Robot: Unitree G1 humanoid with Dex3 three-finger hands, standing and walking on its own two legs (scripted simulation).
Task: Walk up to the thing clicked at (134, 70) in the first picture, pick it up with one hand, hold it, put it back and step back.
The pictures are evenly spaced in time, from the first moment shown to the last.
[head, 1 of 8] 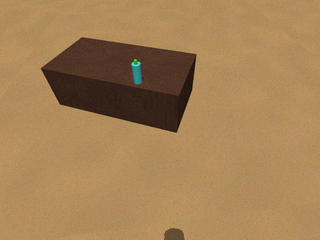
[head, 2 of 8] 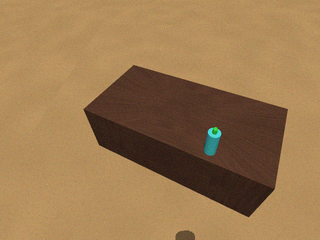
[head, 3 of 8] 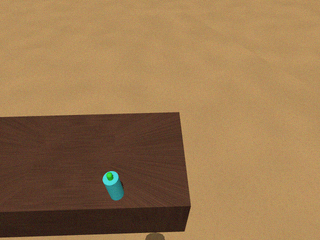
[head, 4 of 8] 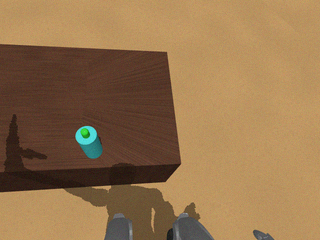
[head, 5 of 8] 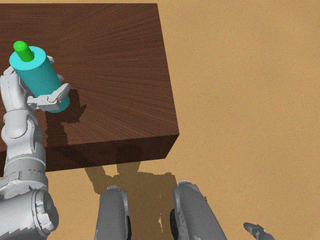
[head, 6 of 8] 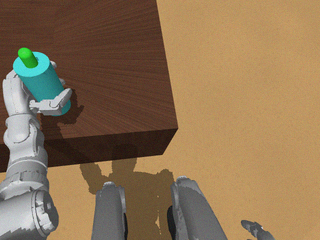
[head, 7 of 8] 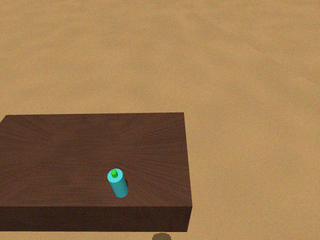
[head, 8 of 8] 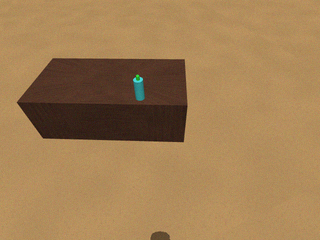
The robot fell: no
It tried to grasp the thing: yes
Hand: left
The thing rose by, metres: 0.34
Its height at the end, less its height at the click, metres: +0.00
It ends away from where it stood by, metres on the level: 0.01
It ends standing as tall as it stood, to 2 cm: yes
